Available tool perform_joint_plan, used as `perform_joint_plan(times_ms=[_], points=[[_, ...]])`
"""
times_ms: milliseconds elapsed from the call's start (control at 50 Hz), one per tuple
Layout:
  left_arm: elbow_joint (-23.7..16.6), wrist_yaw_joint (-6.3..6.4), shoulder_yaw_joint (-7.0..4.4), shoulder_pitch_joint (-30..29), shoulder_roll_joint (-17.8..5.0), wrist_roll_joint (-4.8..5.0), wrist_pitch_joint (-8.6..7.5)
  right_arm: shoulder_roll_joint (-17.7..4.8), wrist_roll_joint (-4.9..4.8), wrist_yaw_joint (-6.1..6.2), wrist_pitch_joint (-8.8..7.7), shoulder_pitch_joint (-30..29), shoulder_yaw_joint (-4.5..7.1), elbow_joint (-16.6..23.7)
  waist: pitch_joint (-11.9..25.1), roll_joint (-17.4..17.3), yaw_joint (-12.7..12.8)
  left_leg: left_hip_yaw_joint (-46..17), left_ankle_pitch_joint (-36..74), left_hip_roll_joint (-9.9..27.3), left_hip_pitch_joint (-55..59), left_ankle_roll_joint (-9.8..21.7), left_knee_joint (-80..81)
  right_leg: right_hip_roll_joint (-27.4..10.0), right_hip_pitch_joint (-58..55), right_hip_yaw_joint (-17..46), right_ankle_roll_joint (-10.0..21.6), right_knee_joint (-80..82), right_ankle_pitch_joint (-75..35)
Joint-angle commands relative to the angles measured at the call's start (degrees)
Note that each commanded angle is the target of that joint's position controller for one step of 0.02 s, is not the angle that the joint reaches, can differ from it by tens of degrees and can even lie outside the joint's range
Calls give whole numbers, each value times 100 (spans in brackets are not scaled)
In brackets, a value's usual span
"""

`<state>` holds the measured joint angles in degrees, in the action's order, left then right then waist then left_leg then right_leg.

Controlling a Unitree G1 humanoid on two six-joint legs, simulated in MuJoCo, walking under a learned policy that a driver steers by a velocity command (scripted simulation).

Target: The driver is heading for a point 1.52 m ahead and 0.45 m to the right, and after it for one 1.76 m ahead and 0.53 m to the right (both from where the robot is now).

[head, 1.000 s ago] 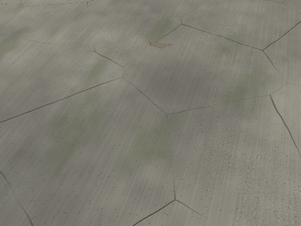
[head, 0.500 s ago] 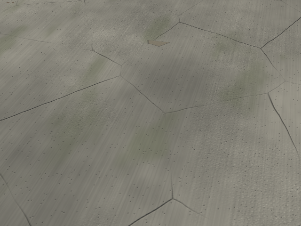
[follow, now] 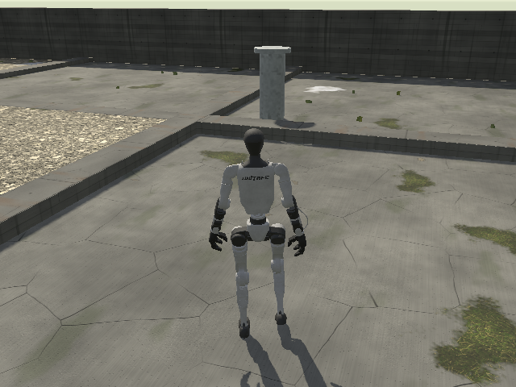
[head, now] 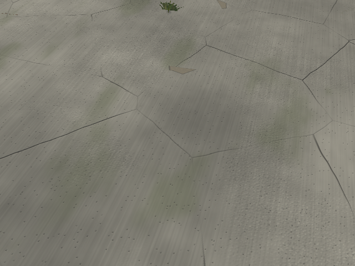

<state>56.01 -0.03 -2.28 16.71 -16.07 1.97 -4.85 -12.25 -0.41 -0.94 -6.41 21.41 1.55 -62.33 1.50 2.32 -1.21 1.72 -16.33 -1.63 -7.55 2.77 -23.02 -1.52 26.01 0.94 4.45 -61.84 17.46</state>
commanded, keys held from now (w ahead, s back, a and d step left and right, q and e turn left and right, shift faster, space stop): w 0.88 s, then w+e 0.12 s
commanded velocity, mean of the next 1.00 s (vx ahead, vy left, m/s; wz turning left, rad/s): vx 0.48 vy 0.00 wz -0.02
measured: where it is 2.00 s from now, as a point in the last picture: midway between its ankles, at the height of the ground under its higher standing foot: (191, 151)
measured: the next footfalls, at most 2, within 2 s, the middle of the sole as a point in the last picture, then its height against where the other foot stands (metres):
right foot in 0.34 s outside the picture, level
left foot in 0.88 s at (143, 232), level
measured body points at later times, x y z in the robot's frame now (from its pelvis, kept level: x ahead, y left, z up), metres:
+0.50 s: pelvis +0.28 -0.05 -0.01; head +0.30 -0.05 +0.44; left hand +0.38 +0.22 -0.13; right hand +0.31 -0.31 -0.15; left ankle +0.19 +0.09 -0.64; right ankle +0.33 -0.13 -0.74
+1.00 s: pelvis +0.57 +0.02 -0.01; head +0.60 +0.04 +0.44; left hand +0.59 +0.29 -0.16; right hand +0.71 -0.24 -0.12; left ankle +0.64 +0.11 -0.74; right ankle +0.45 -0.12 -0.65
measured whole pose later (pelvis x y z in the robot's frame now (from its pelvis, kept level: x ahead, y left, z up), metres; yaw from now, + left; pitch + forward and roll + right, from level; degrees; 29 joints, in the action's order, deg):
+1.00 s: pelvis +0.57 +0.02 -0.01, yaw -1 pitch +1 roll +0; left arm 56.3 0.1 -2.6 19.0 -15.4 2.2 -4.7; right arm -13.9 0.0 -1.5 -6.2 7.4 2.8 -50.1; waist -2.1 1.6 0.9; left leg 4.5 -8.9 -0.1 -20.9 2.9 -28.4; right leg -1.2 20.5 2.7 2.9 -65.9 22.7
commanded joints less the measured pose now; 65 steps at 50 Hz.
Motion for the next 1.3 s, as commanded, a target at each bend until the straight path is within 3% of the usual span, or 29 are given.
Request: perform_joint_plan(times_ms=[20,140,220,280,320,340,360,380,400,420,440,480,540,620,680,760,840,860,880,900,920,940,960,980,1000,1040,1100,1200,1300], points=[[-416,-74,-117,-422,-413,-77,-137,-562,52,-11,-12,236,17,209,-736,-793,-32,-1543,928,1391,855,581,1551,-534,1878,118,-77,97,-801],[-1003,-118,33,-1812,-27,-77,-78,-840,62,189,101,636,37,240,-908,-643,-301,-714,2125,1126,417,672,1796,-289,1468,-339,-412,2110,-1858],[-1273,-217,65,-2375,-82,-24,-99,-889,-29,220,122,929,85,157,-1083,-695,-325,-616,2251,1373,786,702,1822,-141,1199,-344,-256,2936,-2087],[-1341,-291,-19,-2212,-311,-31,-153,-1004,-29,238,191,761,163,210,-777,-770,10,-507,3720,1575,1427,564,1238,20,725,-335,8,3210,-1728],[-1045,-250,-219,-1055,-679,-21,-137,-1104,47,238,293,571,212,296,101,-1004,648,-334,5713,1457,1520,409,-172,390,-800,-565,248,3101,-1426],[-755,-193,-343,-40,-920,-9,-99,-1044,86,219,318,461,176,395,713,-954,1108,-230,5404,1231,762,244,-1442,175,-2338,-332,448,3067,-1529],[-577,-143,-472,841,-1439,-177,-69,-445,143,138,248,1032,7,528,1726,153,964,-79,3021,536,-1432,-36,-3655,-1332,-4793,1843,1208,3037,-880],[-465,-164,-403,1011,-1213,-157,-31,-77,40,73,89,1294,-116,376,2511,1134,849,-626,-1380,-291,-2571,-180,-5263,-2220,-5499,4307,1787,4239,126],[-495,-174,-279,522,-846,-116,-52,-698,-132,41,-65,704,53,555,1556,756,838,-1025,-1332,90,-3177,-11,-5799,-1952,-4713,3949,1446,4576,508],[-621,-161,-216,-52,-636,-132,-75,-917,-254,51,-142,94,107,773,699,419,674,-812,-875,395,-3304,83,-5721,-1773,-3675,2990,1222,4720,168],[-667,-195,-162,-488,-488,-176,-126,-884,-224,100,-149,-185,123,837,176,-117,443,-681,-395,674,-3072,85,-5323,-1557,-2643,2269,1096,4942,-519],[-643,-249,-93,-773,-245,-259,-186,-687,-101,162,0,-13,175,799,-54,15,46,-689,-10,970,-2361,68,-4780,-1167,-1623,1437,934,5261,-1064],[-456,-226,-116,-534,-377,-209,-218,-512,-54,201,165,-96,178,896,-342,91,-90,-560,210,1095,-2420,-66,-4162,-1050,-1119,937,1035,5625,-1294],[-324,-56,-175,-106,-621,-202,-166,-593,28,181,139,-1127,203,1283,-541,-16,133,-461,1530,1113,-3077,-257,-2654,-937,-1408,566,937,5737,-1582],[-231,0,-187,234,-710,-141,-125,-476,-5,108,78,-1828,142,1471,-570,-19,371,-208,2295,851,-2751,-274,-1505,-786,-1543,232,757,5703,-1688],[-16,16,-213,709,-748,-81,-23,-527,-73,-19,46,-2469,105,1730,-681,-8,566,-224,2138,714,-2916,-196,-853,-1094,-2405,289,718,5410,-1714],[-6,50,-282,598,-887,-82,114,-838,-87,-120,-15,-2155,212,1792,-374,192,193,-99,1268,462,-2246,110,-522,-1345,-3076,340,507,4595,-3085],[-44,50,-265,476,-853,-98,150,-1022,-78,-106,-21,-1481,324,1600,34,193,-185,69,1241,270,-1319,249,-415,-1128,-2980,145,385,3783,-3969],[-126,55,-183,484,-662,-157,163,-1353,-48,-61,-17,-430,472,1305,765,50,-591,-171,1357,499,246,491,-597,-811,-2299,-96,207,2469,-3805],[-226,-2,12,1106,-40,-182,74,-1933,83,-28,12,386,622,1161,1709,-1074,-517,-2519,698,2041,2753,1324,-528,3,108,-429,-223,132,-1805],[-129,-16,66,1147,56,-113,-55,-1619,31,-36,42,555,533,1116,2187,-1633,-579,-4289,52,2594,3228,1584,400,493,1113,328,-267,-1002,1481],[-258,-27,-118,639,-597,79,-145,-1256,8,-27,24,183,407,1160,1388,-1240,-577,-3614,-172,2417,2571,1249,538,162,1619,741,-129,-1473,1326],[-391,-4,-150,235,-698,147,-172,-1066,23,-9,12,-340,345,1287,752,-968,-409,-2724,177,2244,1708,1030,660,-165,1656,576,-59,-1347,808],[-401,39,-173,41,-635,80,-143,-860,50,-27,-14,-750,285,1318,301,-645,-232,-2070,545,2002,893,900,924,-387,1436,499,-75,-959,350],[-369,68,-222,116,-556,25,-59,-713,86,-35,-60,-974,248,1322,103,-771,-26,-1574,801,1806,380,764,1129,-579,1081,545,-83,-623,28],[-267,57,-212,373,-245,18,116,-634,129,-48,-95,-1061,247,1237,-65,-817,165,-961,1144,1606,-158,731,1423,-641,666,525,-130,-459,-267],[-423,69,-249,96,-186,-5,233,-815,166,29,-130,-906,313,1104,-317,-624,205,-354,1770,1589,-188,789,1611,-639,1136,633,-218,-58,-892],[-753,-63,-227,-736,-86,-83,169,-958,138,187,-68,-753,343,1048,-521,-515,19,459,2043,1459,92,626,1734,-529,1301,304,-282,1541,-2177],[-1245,-250,-140,-1643,29,-88,163,-1093,37,252,109,-183,403,869,-786,-367,-298,800,2561,1775,1139,596,1424,-446,1723,-149,-128,2355,-1934]])
Keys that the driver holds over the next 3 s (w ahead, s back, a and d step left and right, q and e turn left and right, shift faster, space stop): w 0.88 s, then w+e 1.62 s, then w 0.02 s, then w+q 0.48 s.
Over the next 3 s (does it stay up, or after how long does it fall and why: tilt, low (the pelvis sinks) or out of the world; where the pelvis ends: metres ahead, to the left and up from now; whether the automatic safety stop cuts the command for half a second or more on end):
stays up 1.52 -0.52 -0.03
